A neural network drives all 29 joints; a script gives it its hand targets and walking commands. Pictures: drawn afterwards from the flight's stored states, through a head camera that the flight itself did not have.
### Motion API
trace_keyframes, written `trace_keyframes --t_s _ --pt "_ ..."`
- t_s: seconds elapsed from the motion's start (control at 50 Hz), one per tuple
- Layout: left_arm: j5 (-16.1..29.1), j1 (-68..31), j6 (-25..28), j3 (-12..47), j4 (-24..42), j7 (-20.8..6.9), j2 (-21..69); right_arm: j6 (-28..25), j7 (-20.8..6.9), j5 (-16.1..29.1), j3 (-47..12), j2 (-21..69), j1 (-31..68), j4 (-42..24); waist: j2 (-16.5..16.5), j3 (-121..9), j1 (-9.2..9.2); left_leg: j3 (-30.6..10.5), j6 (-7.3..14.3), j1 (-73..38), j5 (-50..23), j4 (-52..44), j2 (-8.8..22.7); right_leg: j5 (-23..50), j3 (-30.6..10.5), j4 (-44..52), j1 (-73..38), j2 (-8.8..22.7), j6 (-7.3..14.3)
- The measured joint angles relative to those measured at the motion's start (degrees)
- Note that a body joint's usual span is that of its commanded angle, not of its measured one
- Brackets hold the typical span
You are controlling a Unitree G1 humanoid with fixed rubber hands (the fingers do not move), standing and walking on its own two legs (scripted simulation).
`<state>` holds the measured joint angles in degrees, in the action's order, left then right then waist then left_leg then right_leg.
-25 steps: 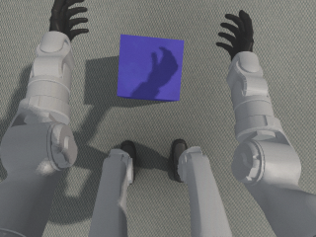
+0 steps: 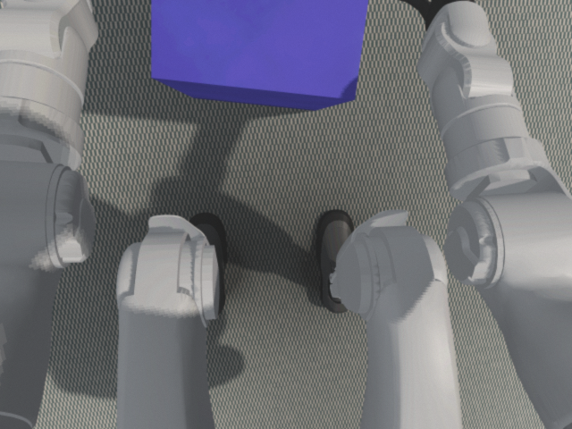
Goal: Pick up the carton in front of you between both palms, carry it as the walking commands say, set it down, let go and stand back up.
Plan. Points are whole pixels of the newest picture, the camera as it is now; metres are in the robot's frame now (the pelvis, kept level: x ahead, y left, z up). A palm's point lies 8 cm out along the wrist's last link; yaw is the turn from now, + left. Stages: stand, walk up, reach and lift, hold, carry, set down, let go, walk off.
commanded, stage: reach and lift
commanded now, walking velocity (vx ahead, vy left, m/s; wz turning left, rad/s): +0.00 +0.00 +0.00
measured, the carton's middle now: (261, 19) +0.55 +0.03 -0.28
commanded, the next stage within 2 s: none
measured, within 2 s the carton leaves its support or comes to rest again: leaves its support in 1.00 s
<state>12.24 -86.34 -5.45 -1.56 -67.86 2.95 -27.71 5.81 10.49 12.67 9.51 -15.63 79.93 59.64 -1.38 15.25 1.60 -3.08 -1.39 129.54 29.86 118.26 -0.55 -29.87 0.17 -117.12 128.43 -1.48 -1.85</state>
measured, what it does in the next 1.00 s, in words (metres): stands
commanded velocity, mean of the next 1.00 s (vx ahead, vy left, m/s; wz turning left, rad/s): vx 0.00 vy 0.00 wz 0.00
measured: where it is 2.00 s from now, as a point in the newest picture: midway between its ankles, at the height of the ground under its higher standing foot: (273, 280)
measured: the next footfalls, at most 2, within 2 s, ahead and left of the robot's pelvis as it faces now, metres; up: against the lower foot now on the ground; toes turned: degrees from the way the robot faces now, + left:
none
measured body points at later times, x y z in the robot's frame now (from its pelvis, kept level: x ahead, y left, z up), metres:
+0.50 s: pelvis +0.01 +0.00 -0.03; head +0.38 +0.03 +0.22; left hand +0.58 +0.21 -0.21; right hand +0.56 -0.14 -0.21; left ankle +0.12 +0.13 -0.37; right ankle +0.12 -0.12 -0.37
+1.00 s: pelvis +0.00 +0.01 -0.04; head +0.37 +0.03 +0.21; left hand +0.58 +0.18 -0.21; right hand +0.57 -0.13 -0.21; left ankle +0.12 +0.13 -0.37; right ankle +0.12 -0.12 -0.37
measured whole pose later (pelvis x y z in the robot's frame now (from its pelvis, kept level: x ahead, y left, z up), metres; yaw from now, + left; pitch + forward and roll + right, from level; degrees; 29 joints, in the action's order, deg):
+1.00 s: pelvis +0.00 +0.01 -0.04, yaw +0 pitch +36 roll -2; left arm 8.1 -89.6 -8.9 -1.4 -66.4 5.5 -20.8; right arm 9.2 9.5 7.8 12.8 -13.6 85.1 59.8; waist -1.1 21.8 0.2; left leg -1.8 0.0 131.4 32.1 127.4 -0.2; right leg -32.0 -1.3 -126.0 130.1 -2.5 -3.5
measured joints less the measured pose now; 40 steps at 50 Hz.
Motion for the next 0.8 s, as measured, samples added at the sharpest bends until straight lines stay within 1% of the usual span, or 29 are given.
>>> trace_keyframes --t_s 0.06,0.12,0.24,0.3,0.38,0.52,0.58,0.66,0.68,0.7,0.76,0.8 --pt "-0.2 -2.9 0.8 -0.1 -3.6 -0.2 0.1 -0.9 -0.5 0.0 -0.3 -0.5 2.7 3.5 0.2 2.6 -0.14 0.0 0.2 0.8 0.1 2.0 0.0 -0.1 -0.1 -1.9 0.7 -0.2 -0.3" --pt "0.2 -4.2 1.9 0.7 -4.8 -0.1 0.0 -1.9 -0.6 0.3 -0.9 -0.5 4.1 4.6 0.1 5.1 -0.15 0.1 0.4 1.4 0.5 3.8 0.1 -0.4 -0.2 -3.6 1.2 -0.3 -0.6" --pt "2.0 -3.3 3.4 2.9 -2.9 1.1 -0.4 -3.7 -0.1 2.1 -3.0 -0.8 4.0 3.6 -0.4 8.6 -0.26 0.4 0.6 1.1 2.3 7.3 0.4 -1.9 -0.5 -6.9 1.1 -0.7 -0.9" --pt "3.0 -2.2 3.4 3.9 -2.4 1.7 0.1 -3.8 0.0 3.2 -3.8 -1.4 3.2 3.3 -0.2 7.9 -0.29 0.6 0.7 1.2 3.0 8.3 0.2 -2.8 -0.7 -8.0 1.1 -0.5 -1.1" --pt "3.2 -1.8 3.5 4.0 -2.1 1.7 1.1 -3.9 -0.2 3.7 -4.5 -1.7 2.5 3.4 -0.1 6.6 -0.89 0.4 0.6 1.0 3.4 8.6 0.2 -3.3 -0.6 -8.3 0.9 -0.5 -1.1" --pt "1.8 -2.2 3.3 3.3 -4.1 1.0 2.2 -4.1 -0.6 0.9 -2.5 0.8 2.5 5.8 -0.2 4.1 -0.62 0.3 0.4 1.2 3.0 7.1 -0.1 -3.1 -0.4 -6.9 0.9 -0.1 -0.8" --pt "1.2 -2.1 3.5 3.0 -4.3 0.8 3.1 -4.4 -0.8 0.7 -2.3 1.2 2.6 5.9 0.1 4.0 -0.77 0.2 0.5 1.4 2.7 6.7 -0.2 -2.8 -0.3 -6.4 1.0 0.0 -0.8" --pt "1.6 -2.6 3.7 4.3 -3.5 1.0 4.3 -4.7 -0.8 0.6 -3.1 1.7 3.4 4.8 0.4 4.8 -0.7 0.3 0.6 1.7 2.2 6.3 -0.3 -2.5 -0.4 -6.0 1.1 0.1 -0.9" --pt "1.7 -3.0 3.8 4.8 -3.5 1.0 4.9 -4.8 -0.6 1.0 -3.5 2.0 3.8 4.5 0.4 5.3 -0.75 0.3 0.6 1.6 2.1 6.3 -0.3 -2.4 -0.4 -6.0 1.0 0.0 -1.0" --pt "1.8 -3.4 3.9 4.8 -3.6 2.0 5.1 -5.1 0.2 1.1 -3.4 2.1 4.3 4.8 0.4 5.7 -0.8 0.3 0.7 1.4 2.0 6.3 -0.3 -2.3 -0.4 -5.9 0.9 0.0 -1.0" --pt "1.2 -4.6 3.7 4.6 -4.0 2.3 5.0 -5.1 0.6 0.7 -2.7 2.2 5.1 4.9 0.2 6.9 -0.94 0.3 0.8 1.1 1.8 6.3 -0.2 -2.0 -0.4 -5.9 0.6 -0.2 -1.0" --pt "0.5 -6.1 3.3 4.5 -5.3 2.3 5.0 -4.7 1.2 0.2 -1.1 2.7 5.9 5.4 -0.2 7.4 -1.03 0.3 0.8 0.9 1.7 6.4 -0.1 -1.8 -0.5 -6.0 0.5 -0.3 -1.0"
